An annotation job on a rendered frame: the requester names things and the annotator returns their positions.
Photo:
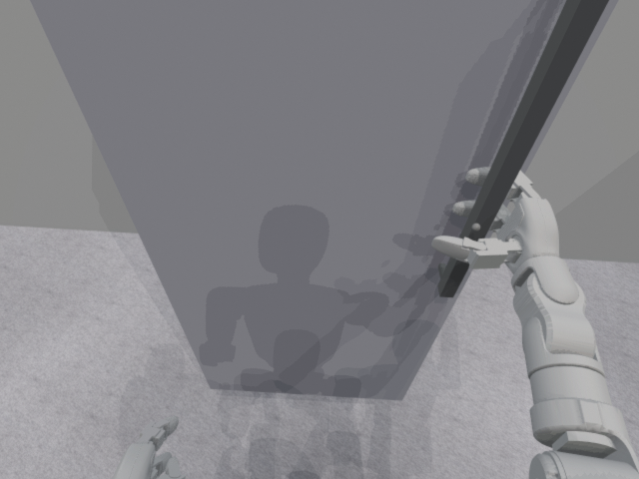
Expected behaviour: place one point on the fridge door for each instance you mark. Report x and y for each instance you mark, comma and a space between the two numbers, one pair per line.
288, 163

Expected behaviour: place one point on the right robot hand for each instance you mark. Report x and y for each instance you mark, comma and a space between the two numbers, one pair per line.
532, 224

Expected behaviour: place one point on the left robot hand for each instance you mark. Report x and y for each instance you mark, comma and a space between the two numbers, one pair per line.
139, 461

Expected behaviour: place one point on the robot right upper arm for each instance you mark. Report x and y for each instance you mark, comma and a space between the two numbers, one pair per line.
560, 465

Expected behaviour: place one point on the right robot forearm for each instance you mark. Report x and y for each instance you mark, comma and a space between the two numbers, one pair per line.
572, 410

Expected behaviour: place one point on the handle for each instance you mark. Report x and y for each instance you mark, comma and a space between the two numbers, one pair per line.
572, 30

